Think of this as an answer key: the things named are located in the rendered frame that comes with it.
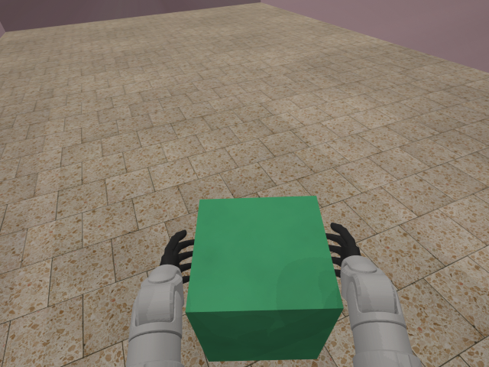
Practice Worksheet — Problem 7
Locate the carton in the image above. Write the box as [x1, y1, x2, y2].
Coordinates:
[185, 196, 344, 362]

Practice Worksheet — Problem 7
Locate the robot left hand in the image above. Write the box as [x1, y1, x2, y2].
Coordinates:
[160, 230, 195, 284]

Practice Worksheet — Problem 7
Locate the left robot forearm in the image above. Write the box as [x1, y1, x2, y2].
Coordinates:
[126, 265, 184, 367]

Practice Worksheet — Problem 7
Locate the right robot forearm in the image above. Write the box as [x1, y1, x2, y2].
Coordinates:
[341, 255, 422, 367]

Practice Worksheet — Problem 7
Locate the robot right hand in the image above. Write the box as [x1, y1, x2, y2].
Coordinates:
[326, 222, 361, 278]

